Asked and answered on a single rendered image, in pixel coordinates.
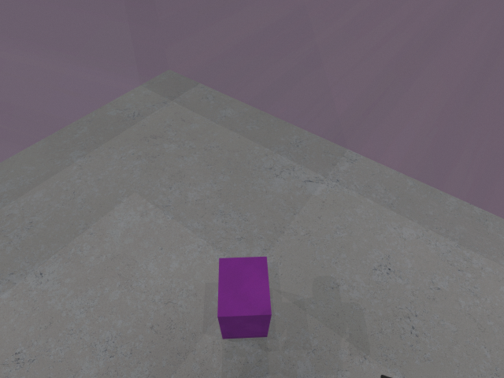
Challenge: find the carton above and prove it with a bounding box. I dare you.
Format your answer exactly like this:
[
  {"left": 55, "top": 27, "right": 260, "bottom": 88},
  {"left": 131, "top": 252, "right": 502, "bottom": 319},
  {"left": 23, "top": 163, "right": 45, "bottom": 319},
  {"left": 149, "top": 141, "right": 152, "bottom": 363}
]
[{"left": 217, "top": 257, "right": 272, "bottom": 339}]

